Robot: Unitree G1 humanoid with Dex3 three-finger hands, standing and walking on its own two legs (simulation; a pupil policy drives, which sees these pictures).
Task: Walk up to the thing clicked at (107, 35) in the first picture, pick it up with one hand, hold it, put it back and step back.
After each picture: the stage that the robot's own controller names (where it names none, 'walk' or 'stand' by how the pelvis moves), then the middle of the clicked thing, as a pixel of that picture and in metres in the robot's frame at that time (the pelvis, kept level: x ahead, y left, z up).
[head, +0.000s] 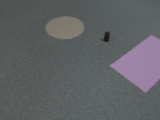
stand; (106, 36) +1.59 -0.21 -0.72
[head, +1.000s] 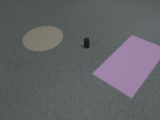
walk; (86, 43) +1.46 +0.14 -0.70
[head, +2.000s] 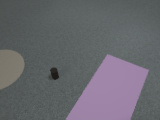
walk; (54, 73) +0.90 +0.38 -0.71
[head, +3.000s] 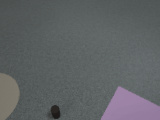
walk; (55, 112) +0.54 +0.24 -0.70
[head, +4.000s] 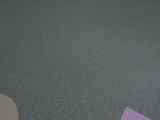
stand; out of the picture +0.35 +0.22 -0.71
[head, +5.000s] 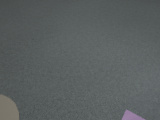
stand; out of the picture +0.35 +0.22 -0.73
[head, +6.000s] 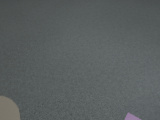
stand; out of the picture +0.34 +0.21 -0.73
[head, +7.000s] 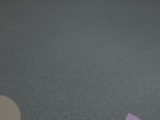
stand; out of the picture +0.33 +0.21 -0.73
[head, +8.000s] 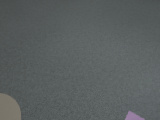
go down; out of the picture +0.34 +0.21 -0.72
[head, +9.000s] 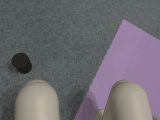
go down; (22, 64) +0.42 +0.25 -0.30
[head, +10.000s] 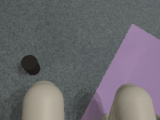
approach; (31, 65) +0.42 +0.25 -0.30
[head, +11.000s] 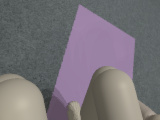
close in; out of the picture +0.40 +0.29 -0.22
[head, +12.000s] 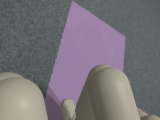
close; out of the picture +0.39 +0.29 -0.22
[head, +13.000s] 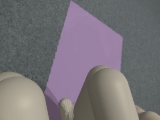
lift; out of the picture +0.37 +0.28 -0.23
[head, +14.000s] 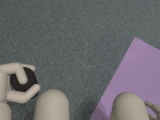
lift; (26, 84) +0.32 +0.22 -0.06
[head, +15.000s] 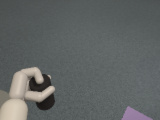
hold; (42, 92) +0.33 +0.17 +0.02
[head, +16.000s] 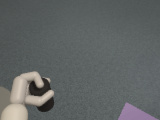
hold; (42, 95) +0.32 +0.18 -0.01
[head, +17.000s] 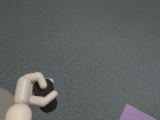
crouch; (45, 96) +0.32 +0.17 -0.01
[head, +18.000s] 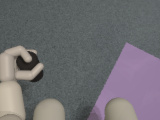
crouch; (31, 67) +0.41 +0.20 -0.09
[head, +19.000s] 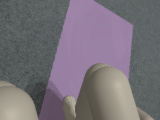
lower; out of the picture +0.41 +0.29 -0.22
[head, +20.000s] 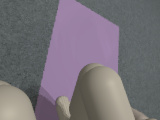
lower; out of the picture +0.41 +0.30 -0.22
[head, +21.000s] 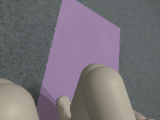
lower; out of the picture +0.41 +0.29 -0.23
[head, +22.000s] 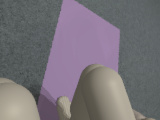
lower; out of the picture +0.41 +0.29 -0.23
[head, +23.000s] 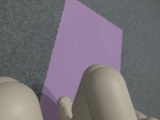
loosen; out of the picture +0.40 +0.28 -0.23
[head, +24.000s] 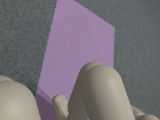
withdraw; out of the picture +0.40 +0.28 -0.23
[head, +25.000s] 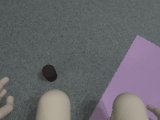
walk; (50, 73) +0.43 +0.21 -0.39
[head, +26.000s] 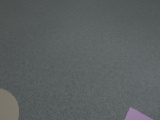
stand; out of the picture +0.36 +0.17 -0.66
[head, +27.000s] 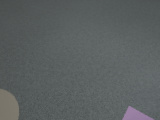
stand; out of the picture +0.37 +0.19 -0.67
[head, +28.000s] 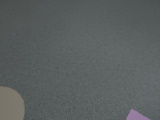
stand; out of the picture +0.37 +0.17 -0.71
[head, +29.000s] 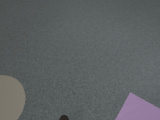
walk; out of the picture +0.42 +0.19 -0.70
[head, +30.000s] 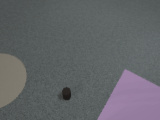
walk; (66, 94) +0.58 +0.14 -0.70
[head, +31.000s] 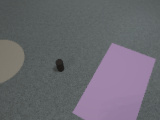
walk; (60, 65) +0.85 +0.28 -0.68
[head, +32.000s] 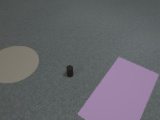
stand; (69, 71) +1.00 +0.20 -0.71
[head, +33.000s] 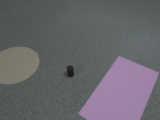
stand; (70, 71) +1.00 +0.20 -0.73
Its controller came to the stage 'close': yes
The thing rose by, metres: 0.71
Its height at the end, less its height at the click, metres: +0.00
